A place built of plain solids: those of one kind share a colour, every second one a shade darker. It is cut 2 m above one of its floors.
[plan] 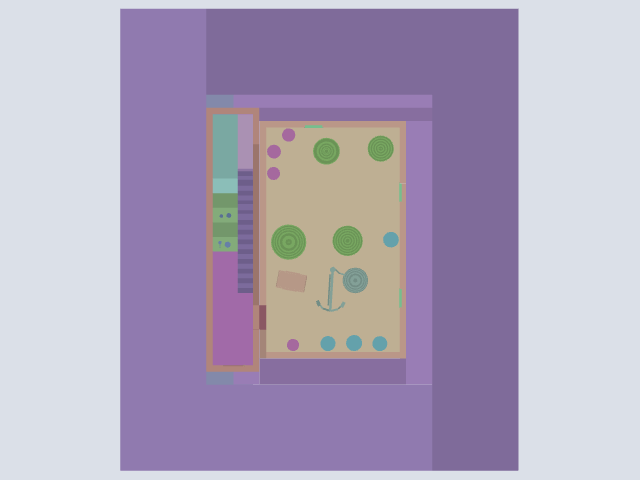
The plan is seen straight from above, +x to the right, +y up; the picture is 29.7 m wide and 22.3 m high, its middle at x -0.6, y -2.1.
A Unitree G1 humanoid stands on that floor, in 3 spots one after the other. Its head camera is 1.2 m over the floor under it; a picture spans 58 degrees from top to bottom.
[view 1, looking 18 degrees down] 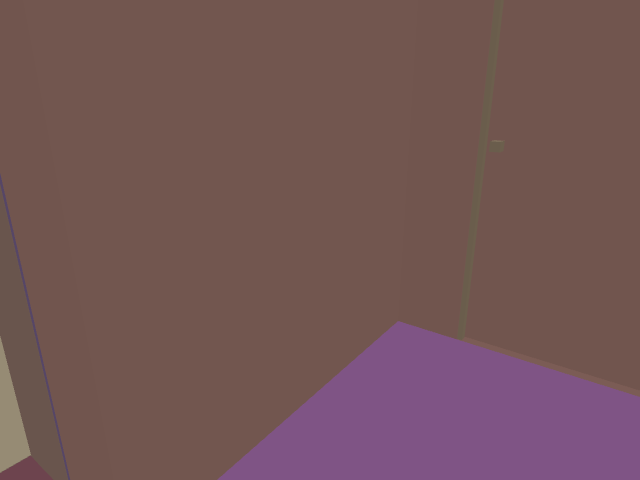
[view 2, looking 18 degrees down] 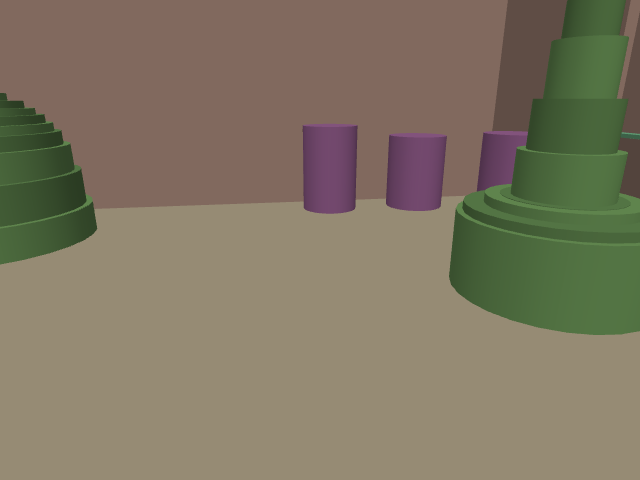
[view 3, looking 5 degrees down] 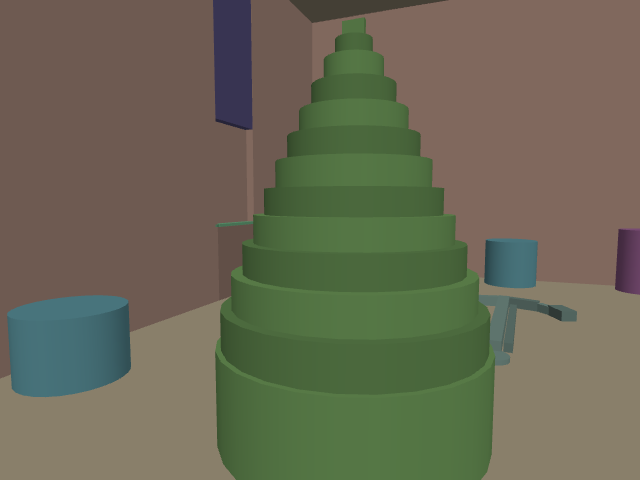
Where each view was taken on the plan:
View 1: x -4.65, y -5.88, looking -54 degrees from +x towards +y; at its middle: wall_yard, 1.67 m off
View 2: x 2.10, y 0.11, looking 171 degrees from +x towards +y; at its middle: floor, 3.88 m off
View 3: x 0.00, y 0.00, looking -68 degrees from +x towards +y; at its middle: store_buoy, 1.76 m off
